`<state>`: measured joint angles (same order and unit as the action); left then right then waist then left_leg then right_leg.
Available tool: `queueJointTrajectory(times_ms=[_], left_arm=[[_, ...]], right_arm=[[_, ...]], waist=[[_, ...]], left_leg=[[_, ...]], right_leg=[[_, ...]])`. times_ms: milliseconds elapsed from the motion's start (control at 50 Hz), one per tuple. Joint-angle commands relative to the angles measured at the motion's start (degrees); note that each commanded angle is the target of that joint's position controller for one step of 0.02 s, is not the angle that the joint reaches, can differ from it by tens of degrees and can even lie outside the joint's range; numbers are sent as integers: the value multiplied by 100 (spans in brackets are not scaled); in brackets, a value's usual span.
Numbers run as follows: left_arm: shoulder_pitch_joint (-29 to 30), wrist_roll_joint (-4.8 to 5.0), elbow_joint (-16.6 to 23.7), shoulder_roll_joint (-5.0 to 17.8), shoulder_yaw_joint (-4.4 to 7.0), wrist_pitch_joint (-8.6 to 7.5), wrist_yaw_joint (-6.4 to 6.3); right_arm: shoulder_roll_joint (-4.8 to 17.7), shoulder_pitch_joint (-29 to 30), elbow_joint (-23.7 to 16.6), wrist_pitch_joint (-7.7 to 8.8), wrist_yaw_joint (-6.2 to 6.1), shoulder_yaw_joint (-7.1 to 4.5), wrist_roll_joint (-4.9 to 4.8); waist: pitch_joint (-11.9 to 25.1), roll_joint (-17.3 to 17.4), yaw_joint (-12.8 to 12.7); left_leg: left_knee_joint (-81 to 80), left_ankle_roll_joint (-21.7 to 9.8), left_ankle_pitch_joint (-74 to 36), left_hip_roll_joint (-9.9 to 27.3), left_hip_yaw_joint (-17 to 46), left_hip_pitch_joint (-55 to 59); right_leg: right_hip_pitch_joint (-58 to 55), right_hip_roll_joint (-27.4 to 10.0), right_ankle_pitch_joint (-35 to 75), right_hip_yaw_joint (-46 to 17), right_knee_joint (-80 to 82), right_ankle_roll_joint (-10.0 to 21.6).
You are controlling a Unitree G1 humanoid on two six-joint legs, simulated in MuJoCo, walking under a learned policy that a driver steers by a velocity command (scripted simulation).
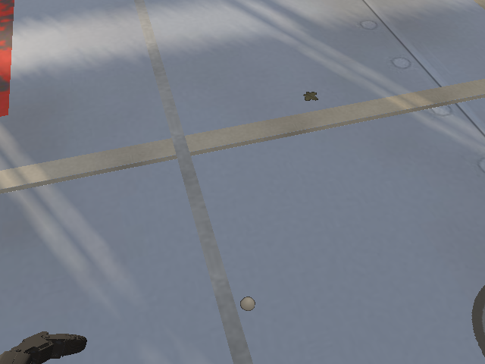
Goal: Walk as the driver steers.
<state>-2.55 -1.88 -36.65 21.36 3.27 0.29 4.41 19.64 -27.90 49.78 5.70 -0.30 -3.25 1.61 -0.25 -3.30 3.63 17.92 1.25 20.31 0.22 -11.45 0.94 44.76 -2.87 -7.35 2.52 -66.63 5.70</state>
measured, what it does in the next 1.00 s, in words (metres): walks ahead: right foot, then left foot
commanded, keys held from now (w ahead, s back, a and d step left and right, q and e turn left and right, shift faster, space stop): w+e+shift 0.30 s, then w+q+shift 0.70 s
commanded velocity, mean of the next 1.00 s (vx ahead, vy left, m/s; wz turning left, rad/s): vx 1.00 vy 0.00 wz -0.04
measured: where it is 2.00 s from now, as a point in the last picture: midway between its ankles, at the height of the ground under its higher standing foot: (196, 74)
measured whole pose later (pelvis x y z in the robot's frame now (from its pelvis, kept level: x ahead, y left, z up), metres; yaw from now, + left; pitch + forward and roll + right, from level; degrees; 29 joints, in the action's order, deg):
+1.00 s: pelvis +0.95 -0.11 -0.01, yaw +1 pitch +3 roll +0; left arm 2.7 -2.1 -32.6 15.4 -3.2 -4.8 1.5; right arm 18.3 -29.1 48.1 3.4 1.0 -4.8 -0.4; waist -0.9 0.1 8.5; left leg 17.4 -6.3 23.6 -6.8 15.8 5.6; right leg 34.6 -2.9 0.2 -3.9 -29.1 -1.1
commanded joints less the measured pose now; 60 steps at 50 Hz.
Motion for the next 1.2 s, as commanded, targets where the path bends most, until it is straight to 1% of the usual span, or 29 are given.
queueJointTrajectory(times_ms=[20, 80, 140, 160, 180, 200, 220, 260, 320, 380, 460, 520, 560, 600, 620, 640, 680, 700, 760, 840, 940, 1000, 1020, 1040, 1060, 1080, 1100, 1120, 1200], left_arm=[[553, 11, 610, -196, -223, -27, 150], [690, 15, 563, -181, -261, -55, 178], [-1240, 2, -35, 340, -28, -87, 20], [-2519, 24, -477, 619, 154, -128, -108], [-2424, 257, -582, 918, 383, -58, -291], [-1807, 1, -281, 1640, 461, 46, -306], [-2172, 0, -104, 1487, 491, 88, -398], [-1799, 65, -387, 864, 359, -50, -495], [-1366, 80, -384, 442, 166, -341, -518], [-1407, 112, -562, 333, 128, -585, -436], [-1979, 225, -794, 425, 143, -776, -288], [-2244, 97, -1013, 671, 163, -735, -377], [-2220, -69, -1066, 884, 194, -639, -493], [-1694, -226, -944, 850, 177, -488, -598], [-2014, -4, -640, 276, 10, -564, -519], [-2037, -11, -530, 0, -97, -710, -409], [-1068, -66, -218, 260, -184, -839, -420], [-879, -117, -135, 201, -221, -834, -400], [-891, -285, 78, 2, -329, -526, -343], [325, -112, 617, -98, -476, -475, -237], [749, 7, 743, -9, -437, -528, -273], [-434, 14, 413, 427, -213, -588, -433], [-1532, -3, 173, 632, -93, -614, -535], [-2854, -145, 24, 1042, 79, -627, -676], [-2421, -258, 67, 1505, 179, -582, -652], [-1867, -194, 131, 1040, 203, -512, -629], [-1549, -146, 152, 451, 65, -509, -611], [-1508, -155, 7, 183, 1, -513, -578], [-1928, 41, -605, -144, -75, -689, -491]], right_arm=[[215, 617, -365, 200, 8, 60, -2], [589, 173, -244, 159, -80, -8, 19], [1077, 498, -384, -85, -225, -142, 33], [1077, 790, -531, -159, -183, -150, 64], [772, 983, -595, -179, -60, -133, 82], [339, 411, -1258, -69, -43, 19, 59], [597, 966, -1518, 77, -40, 45, 6], [588, 1327, -1528, 140, -25, 89, 63], [392, 966, -1332, -245, -6, 147, 294], [-79, 1773, -1635, -253, 138, 325, 182], [-44, 2528, -1682, -212, 266, 306, -112], [151, 2699, -1671, -188, 271, 201, -44], [379, 2006, -1469, -206, 243, 67, -54], [755, -291, -771, -271, 144, -159, -41], [1516, -896, -639, -322, 69, -415, 68], [1368, -610, -562, -367, 155, -396, -16], [902, 197, -698, -354, 192, -333, -90], [702, 248, -620, -349, 172, -282, -90], [515, 390, -507, -248, 128, -174, -108], [696, 477, -601, -138, 140, -278, -156], [887, 155, -539, -124, 137, -408, -247], [1167, 240, -542, -163, 73, -472, -156], [1178, 521, -599, -130, 98, -467, -123], [514, 619, -763, -53, 88, -281, -95], [-191, -48, -1152, -55, 100, -59, -394], [273, 309, -976, -182, 40, -51, -226], [509, 957, -962, -245, 79, -109, -93], [488, 1251, -990, -291, 155, -119, -52], [-2, 1805, -1375, -586, 404, 16, 51]], waist=[[-721, 566, -424], [-585, 680, -472], [462, 1036, -1576], [926, 836, -2063], [776, -328, -1815], [1349, -999, -820], [1916, -43, -1289], [105, 822, -621], [-375, 966, 59], [-634, 601, -109], [-658, 373, -688], [-531, 312, -738], [90, -83, -318], [1020, -133, 893], [1583, 1211, 747], [1941, 2030, 311], [745, 420, 204], [294, 96, 24], [-288, 315, -503], [-764, 500, -305], [-332, 619, 73], [591, 533, -508], [1138, 474, -1144], [2019, -214, -1578], [2787, -2246, -807], [2026, -1261, -826], [1133, -398, -931], [561, 119, -869], [-100, -249, -505]], left_leg=[[-1124, -198, -3428, 1139, 28, -670], [-495, 19, -6891, 1084, -463, -214], [2187, -11, -8590, 1473, -279, -329], [4054, -94, -7405, 1428, -169, -1305], [6392, -32, -1333, 216, -187, -2836], [8207, 218, 940, -136, 562, -4843], [8175, 198, 561, -41, 1592, -5448], [6565, 117, 168, 512, 1670, -5103], [5366, 311, 501, 852, 1597, -3835], [3469, 223, -1122, 1023, 1217, -3183], [1798, -349, -3406, 777, 888, -2580], [1334, -708, -2674, 323, 604, -2955], [1494, -886, -1628, -271, 429, -2370], [1520, -1132, -909, -438, 551, -166], [1530, -1984, 561, 850, 2938, 1694], [41, -2388, 1179, 1574, 5953, 2244], [-282, -2173, 921, 1462, 5105, 1028], [-396, -2004, 538, 1219, 4626, 164], [-719, -1908, 145, 582, 3786, -1374], [-1278, -1779, -674, 120, 3207, -2542], [-772, -1309, -2702, 227, 3308, -1457], [1130, -968, -4641, 144, 3245, -756], [2535, -849, -4353, -82, 3111, -1353], [4481, -882, -2337, -352, 2671, -2198], [6090, -695, 925, -897, 2024, -3878], [6499, -794, 320, -288, 1819, -4694], [6245, -779, -156, -28, 1685, -4793], [5950, -731, -364, 162, 1637, -4632], [5599, -630, -444, 551, 1540, -4717]], right_leg=[[-254, -80, 688, 266, 1136, 106], [-1321, 532, 630, 1019, 2059, 408], [-3604, 968, -14, 764, 2286, 756], [-5256, 929, -105, 244, 2765, 1011], [-6184, 506, -439, -627, 3204, 1151], [-7361, -889, 524, -3507, 3454, 2200], [-7481, -1251, -1019, -4740, 4600, 2541], [-5237, -928, -1140, -4167, 5371, 1949], [-3076, -302, -308, -2912, 5467, 1658], [-2142, 189, 218, -1854, 5869, 1295], [-3003, -39, 964, -1289, 6491, 831], [-4714, -352, 3307, -782, 6011, 542], [-5409, -554, 5841, -423, 4713, 320], [-4514, -455, 6015, 14, 1661, 93], [-2175, 269, 3255, 162, -1182, -260], [-587, 1112, -1558, -404, -2171, -382], [34, 262, -827, -961, -1731, -281], [-223, 63, -811, -878, -1157, -288], [-684, -183, -1176, -731, -166, -563], [-1316, -186, 291, -298, 2052, -866], [-2205, 128, 1429, -316, 3485, -746], [-3654, 470, 126, -293, 3767, -580], [-4958, 156, -251, -461, 3619, -477], [-6319, -1178, -2441, -1771, 3668, -304], [-7311, -2715, -3787, -5251, 4990, 337], [-6641, -2454, -4621, -5335, 5241, 472], [-5870, -2079, -3736, -4072, 5111, 341], [-5150, -1819, -2368, -3094, 5121, 245], [-4359, -1389, 5, -1161, 5392, -92]])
